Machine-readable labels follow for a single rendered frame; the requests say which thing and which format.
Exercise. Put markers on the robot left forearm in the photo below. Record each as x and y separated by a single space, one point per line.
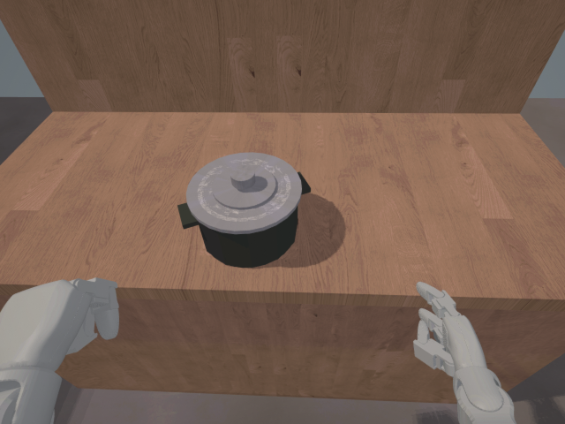
28 395

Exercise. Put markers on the robot right forearm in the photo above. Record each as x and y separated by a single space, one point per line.
480 398

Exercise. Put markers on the pot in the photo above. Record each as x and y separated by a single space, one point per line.
247 250

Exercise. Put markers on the left robot hand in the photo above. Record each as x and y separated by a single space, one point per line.
40 325

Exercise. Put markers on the table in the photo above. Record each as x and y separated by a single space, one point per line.
403 116

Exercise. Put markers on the lid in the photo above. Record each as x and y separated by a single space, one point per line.
217 204

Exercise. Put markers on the knob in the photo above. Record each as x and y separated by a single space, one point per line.
242 177

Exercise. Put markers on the right robot hand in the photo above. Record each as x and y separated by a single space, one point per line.
457 344

